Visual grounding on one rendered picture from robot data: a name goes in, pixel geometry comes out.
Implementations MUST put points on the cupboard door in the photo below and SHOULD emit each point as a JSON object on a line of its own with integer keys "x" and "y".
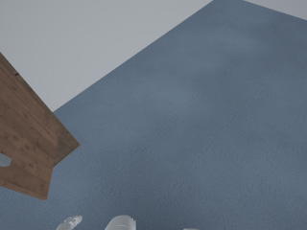
{"x": 28, "y": 136}

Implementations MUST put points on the handle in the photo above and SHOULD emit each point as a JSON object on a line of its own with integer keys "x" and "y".
{"x": 5, "y": 161}

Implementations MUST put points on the left robot thigh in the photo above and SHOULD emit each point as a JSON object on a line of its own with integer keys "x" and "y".
{"x": 123, "y": 222}

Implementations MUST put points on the robot left hand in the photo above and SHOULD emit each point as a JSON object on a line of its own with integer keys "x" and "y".
{"x": 70, "y": 223}

